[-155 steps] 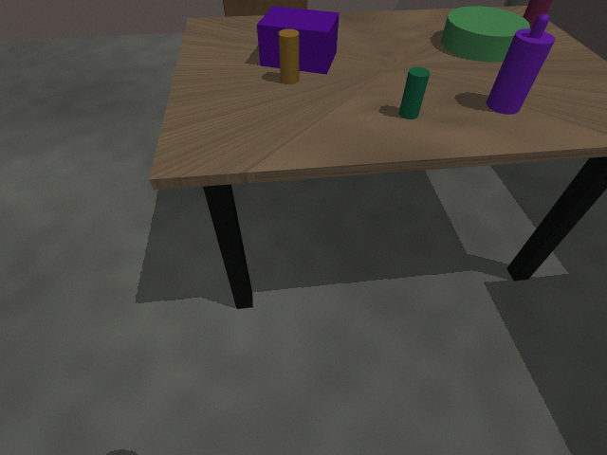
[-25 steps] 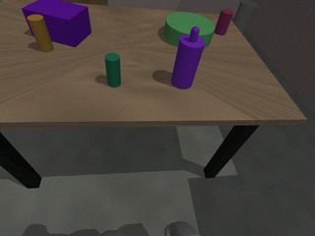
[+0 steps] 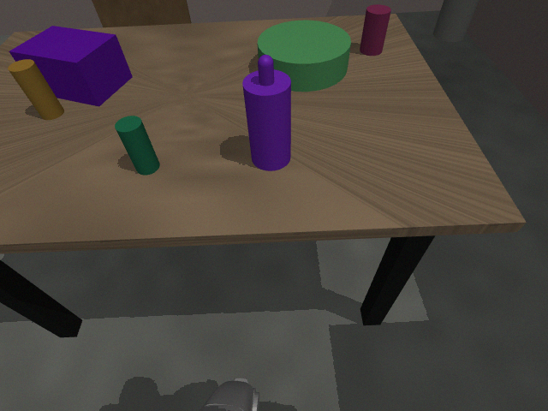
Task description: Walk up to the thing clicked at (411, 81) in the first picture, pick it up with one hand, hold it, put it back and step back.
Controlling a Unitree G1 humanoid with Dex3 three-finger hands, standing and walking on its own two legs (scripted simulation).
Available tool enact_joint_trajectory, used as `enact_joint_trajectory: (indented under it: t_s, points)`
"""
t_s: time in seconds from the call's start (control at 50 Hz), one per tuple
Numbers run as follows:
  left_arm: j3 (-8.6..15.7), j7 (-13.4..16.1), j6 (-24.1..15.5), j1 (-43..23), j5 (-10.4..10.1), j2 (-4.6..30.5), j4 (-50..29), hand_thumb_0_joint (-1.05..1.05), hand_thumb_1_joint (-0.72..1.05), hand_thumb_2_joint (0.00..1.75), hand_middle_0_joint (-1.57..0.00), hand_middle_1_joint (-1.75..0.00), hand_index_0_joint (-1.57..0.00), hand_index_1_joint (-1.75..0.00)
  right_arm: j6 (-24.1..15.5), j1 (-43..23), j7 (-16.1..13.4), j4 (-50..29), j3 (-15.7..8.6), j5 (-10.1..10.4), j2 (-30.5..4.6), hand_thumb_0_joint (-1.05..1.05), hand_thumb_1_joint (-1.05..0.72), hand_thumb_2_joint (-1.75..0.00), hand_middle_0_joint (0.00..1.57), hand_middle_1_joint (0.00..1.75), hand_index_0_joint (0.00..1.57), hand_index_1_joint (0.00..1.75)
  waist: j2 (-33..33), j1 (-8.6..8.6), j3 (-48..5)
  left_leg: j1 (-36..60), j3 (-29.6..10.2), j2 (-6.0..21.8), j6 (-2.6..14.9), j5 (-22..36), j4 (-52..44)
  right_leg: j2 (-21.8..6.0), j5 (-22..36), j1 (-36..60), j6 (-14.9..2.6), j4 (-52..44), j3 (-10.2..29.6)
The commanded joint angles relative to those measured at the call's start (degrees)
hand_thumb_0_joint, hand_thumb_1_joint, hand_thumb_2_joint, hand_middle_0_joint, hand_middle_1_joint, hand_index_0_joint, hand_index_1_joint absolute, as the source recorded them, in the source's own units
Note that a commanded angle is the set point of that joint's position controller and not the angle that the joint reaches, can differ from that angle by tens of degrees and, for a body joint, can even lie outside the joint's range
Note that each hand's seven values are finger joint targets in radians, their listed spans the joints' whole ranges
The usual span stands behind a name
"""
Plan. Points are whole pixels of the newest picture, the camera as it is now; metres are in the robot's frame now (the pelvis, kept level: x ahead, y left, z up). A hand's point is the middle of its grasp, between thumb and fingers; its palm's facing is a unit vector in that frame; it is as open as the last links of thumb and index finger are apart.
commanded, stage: walk up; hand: left
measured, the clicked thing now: (138, 146) +0.58 +0.31 +0.03
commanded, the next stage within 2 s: stand in 1.72 s
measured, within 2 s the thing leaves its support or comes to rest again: neither
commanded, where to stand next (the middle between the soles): +0.09 +0.06 m, yaw +2 degrees
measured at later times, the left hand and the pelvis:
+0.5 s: hand out of the picture +0.05 +0.31 -0.15, palm faces +0.04 -0.91 -0.42, open 7.4 cm; pelvis +0.00 +0.03 -0.01, yaw +4 degrees
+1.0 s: hand out of the picture +0.10 +0.31 -0.13, palm faces +0.02 -0.92 -0.39, open 7.4 cm; pelvis +0.02 +0.03 +0.02, yaw +2 degrees
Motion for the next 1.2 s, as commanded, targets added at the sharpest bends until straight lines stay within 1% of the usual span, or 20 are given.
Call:
enact_joint_trajectory:
  t_s: [0.0, 0.08, 0.14, 0.16, 0.18, 0.2, 0.24, 0.32, 0.34, 0.36, 0.38, 0.4, 0.46, 0.5, 0.52, 0.56, 0.62, 0.7, 0.82, 1.18]
  points:
    - [5.46, 3.05, -1.69, 2.65, -0.68, 19.46, -3.36, 0.0, 0.9, 0.9, -0.2, -0.3, -0.2, -0.3, 0.02, -1.49, -0.01, -6.85, -3.86, -0.1, -10.66, 0.0, -0.9, -0.9, 0.2, 0.3, 0.2, 0.3, -11.79, 0.55, -5.28, -5.15, -2.75, 2.28, -0.22, 0.28, -0.06, -19.63, 46.81, 11.4, -12.77, -10.14, 17.79]
    - [4.7, 3.42, -1.03, 0.1, -0.57, 18.69, -4.53, 0.0, 0.9, 0.9, -0.2, -0.3, -0.2, -0.3, -0.04, -3.68, 0.46, -7.6, -3.86, 0.46, -8.64, 0.0, -0.9, -0.9, 0.2, 0.3, 0.2, 0.3, -14.32, -0.04, -6.79, 1.48, 2.99, 1.77, 0.15, 0.27, -9.18, -16.51, 47.19, 9.04, -11.25, -5.87, 11.43]
    - [3.57, 3.02, -0.25, -2.34, -1.0, 17.24, -4.82, 0.0, 0.9, 0.9, -0.2, -0.3, -0.2, -0.3, -0.83, 0.02, 0.51, -5.17, -4.24, 0.65, -8.5, 0.0, -0.9, -0.9, 0.2, 0.3, 0.2, 0.3, -12.28, -3.27, -9.39, 16.2, 5.54, -1.04, 2.1, 13.08, -23.48, -11.04, 36.35, 1.7, -6.67, 2.49, 5.9]
    - [2.72, 2.85, -0.31, -1.52, -1.21, 14.77, -4.9, 0.0, 0.9, 0.9, -0.2, -0.3, -0.2, -0.3, -1.26, 2.11, 0.1, -4.25, -4.9, 0.3, -10.84, 0.0, -0.9, -0.9, 0.2, 0.3, 0.2, 0.3, -5.92, -4.43, -11.86, 24.61, -0.2, 2.05, 4.36, 20.59, -24.35, -8.74, 30.87, -4.69, -3.86, 10.7, 3.59]
    - [1.87, 2.7, -0.34, -1.61, -2.02, 11.51, -5.91, 0.0, 0.9, 0.9, -0.2, -0.3, -0.2, -0.3, -1.61, 1.26, -0.18, -5.61, -5.85, 0.42, -15.59, 0.0, -0.9, -0.9, 0.2, 0.3, 0.2, 0.3, 6.96, -5.02, -14.33, 28.77, -20.52, 14.71, 11.34, 29.5, -26.16, -0.65, 11.59, -14.45, 0.22, 20.24, 0.36]
    - [2.65, 3.31, 0.28, -5.39, -1.5, 13.88, -4.73, 0.0, 0.9, 0.9, -0.2, -0.3, -0.2, -0.3, -1.36, 0.58, -0.12, -5.53, -5.55, 1.82, -15.86, 0.0, -0.9, -0.9, 0.2, 0.3, 0.2, 0.3, 5.16, -5.72, -14.06, 21.65, -27.3, 21.46, 18.37, 29.07, -28.56, -0.31, -16.82, -10.86, -0.22, 18.96, 4.0]
    - [2.55, 2.94, 0.6, -4.86, -1.31, 14.09, -2.96, 0.0, 0.9, 0.9, -0.2, -0.3, -0.2, -0.3, -0.97, -4.81, -0.51, -6.06, -4.33, 1.56, -13.07, 0.0, -0.9, -0.9, 0.2, 0.3, 0.2, 0.3, -0.15, -2.82, -9.29, 14.35, -16.94, 17.34, 15.28, 22.21, -27.75, -1.67, -15.81, -8.68, -0.82, 17.71, 6.01]
    - [2.65, 2.49, -0.49, 2.33, -0.87, 12.65, 2.57, 0.0, 0.9, 0.9, -0.2, -0.3, -0.2, -0.3, 0.14, -13.28, -0.13, -5.8, -2.46, 1.11, -11.05, 0.0, -0.9, -0.9, 0.2, 0.3, 0.2, 0.3, 4.64, 1.38, -7.19, 4.85, -6.48, 8.8, 6.38, 14.67, -21.43, 1.27, 4.62, 4.97, -0.79, -6.23, 1.72]
    - [3.14, 2.58, -0.85, 1.23, 0.06, 14.66, 2.32, 0.0, 0.9, 0.9, -0.2, -0.3, -0.2, -0.3, 0.43, -11.23, 0.13, -5.68, -1.76, 1.27, -8.87, 0.0, -0.9, -0.9, 0.2, 0.3, 0.2, 0.3, 0.98, 0.78, -6.79, 1.19, -5.83, 7.47, 4.08, 10.32, -18.07, -1.86, 3.57, 7.35, -1.95, -9.89, 8.69]
    - [3.61, 2.82, -1.47, -0.81, 0.95, 18.15, 1.15, 0.0, 0.9, 0.9, -0.2, -0.3, -0.2, -0.3, 0.67, -10.71, 0.34, -5.51, -1.23, 1.46, -6.71, 0.0, -0.9, -0.9, 0.2, 0.3, 0.2, 0.3, -5.64, -0.1, -5.93, -2.11, -3.05, 3.26, 1.11, 5.74, -11.91, -11.23, -1.46, 6.02, -5.59, -17.54, 24.72]
    - [4.09, 2.68, -1.32, -5.01, 0.62, 21.74, 1.11, 0.0, 0.9, 0.9, -0.2, -0.3, -0.2, -0.3, 1.06, -10.89, -0.09, -4.29, -2.08, 1.15, -8.3, 0.0, -0.9, -0.9, 0.2, 0.3, 0.2, 0.3, -11.05, -1.19, -4.86, 2.6, 0.86, 1.6, 0.57, -7.7, -6.37, -19.19, -5.07, -2.29, -11.79, -21.09, 31.6]
    - [3.82, 2.45, -1.4, -8.2, 0.64, 21.18, 0.16, 0.0, 0.9, 0.9, -0.2, -0.3, -0.2, -0.3, 1.09, -9.91, -0.11, -2.8, -2.78, 0.92, -9.72, 0.0, -0.9, -0.9, 0.2, 0.3, 0.2, 0.3, -9.63, -2.3, -2.52, 6.68, -0.27, 3.08, 0.22, -7.54, -5.88, -19.02, -4.93, -6.89, -12.62, -20.49, 31.23]
    - [1.87, 2.03, -0.83, -12.28, 0.3, 16.07, 0.81, 0.0, 0.9, 0.9, -0.2, -0.3, -0.2, -0.3, -0.08, -5.56, 0.54, 0.97, -2.9, 1.38, -8.72, 0.0, -0.9, -0.9, 0.2, 0.3, 0.2, 0.3, -6.86, -5.61, -3.74, 17.64, -1.56, 4.21, 1.55, 6.23, -23.55, -8.04, 2.19, -10.26, -4.48, -11.91, 13.24]
    - [1.3, 1.58, 0.05, -9.21, -0.59, 13.39, 2.26, 0.0, 0.9, 0.9, -0.2, -0.3, -0.2, -0.3, -0.72, -9.94, 0.64, -0.02, -2.95, 0.65, -11.93, 0.0, -0.9, -0.9, 0.2, 0.3, 0.2, 0.3, 1.34, -2.15, -5.07, 11.37, -17.31, 13.09, 6.65, -5.85, -34.57, 0.76, -3.5, -5.08, -0.35, -2.16, 4.68]
    - [1.5, 1.63, 0.18, -7.47, -0.68, 13.62, 3.48, 0.0, 0.9, 0.9, -0.2, -0.3, -0.2, -0.3, -0.73, -11.9, 0.67, 0.01, -2.73, 0.78, -12.41, 0.0, -0.9, -0.9, 0.2, 0.3, 0.2, 0.3, 1.24, -0.82, -4.23, 7.62, -17.26, 14.5, 8.1, -6.03, -35.44, 1.18, -5.11, -0.9, -0.47, -1.69, 4.24]
    - [1.17, 1.56, -0.38, -5.56, -0.72, 12.41, 5.48, 0.0, 0.9, 0.9, -0.2, -0.3, -0.2, -0.3, -0.44, -15.33, 0.73, 0.34, -1.71, 0.84, -10.28, 0.0, -0.9, -0.9, 0.2, 0.3, 0.2, 0.3, 1.57, 0.87, -4.12, 5.73, -10.35, 10.85, 4.74, -0.48, -32.81, -0.1, -0.21, 4.47, -1.31, -9.04, 6.17]
    - [1.34, 1.5, -0.81, -9.52, -0.65, 15.18, 5.54, 0.0, 0.9, 0.9, -0.2, -0.3, -0.2, -0.3, -0.05, -13.34, 0.73, 2.45, -1.3, 0.77, -8.95, 0.0, -0.9, -0.9, 0.2, 0.3, 0.2, 0.3, 0.28, -1.91, -4.55, 9.8, -4.16, 5.48, 0.87, 1.26, -29.71, -4.74, 1.37, 2.26, -3.4, -15.66, 13.7]
    - [0.2, 1.47, -0.51, -9.82, -1.06, 12.87, 7.06, 0.0, 0.9, 0.9, -0.2, -0.3, -0.2, -0.3, -0.41, -14.05, 0.83, 4.23, -1.05, 1.09, -9.17, 0.0, -0.9, -0.9, 0.2, 0.3, 0.2, 0.3, 1.0, -1.19, -7.83, 14.57, -6.44, 8.62, 2.14, 7.07, -33.47, -1.66, 9.42, 5.02, -1.53, -13.83, 8.04]
    - [-0.01, 1.63, -0.38, -11.9, -1.28, 13.17, 9.19, 0.0, 0.9, 0.9, -0.2, -0.3, -0.2, -0.3, -0.26, -14.3, 0.53, 6.7, -0.96, 1.71, -8.6, 0.0, -0.9, -0.9, 0.2, 0.3, 0.2, 0.3, -1.61, -1.92, -9.21, 19.19, -2.29, 7.39, 0.97, 19.7, -32.64, -3.93, 19.16, 8.07, -1.39, -17.39, 9.37]
    - [-0.13, 1.16, 0.4, -15.22, -0.45, 11.89, 10.75, 0.0, 0.9, 0.9, -0.2, -0.3, -0.2, -0.3, 0.02, -16.78, 0.89, 8.28, -1.1, 1.25, -7.85, 0.0, -0.9, -0.9, 0.2, 0.3, 0.2, 0.3, -2.56, -2.04, -7.97, 23.07, 0.0, 7.7, -0.27, 15.27, -39.61, -4.11, 16.9, 8.43, -0.04, -23.27, 9.67]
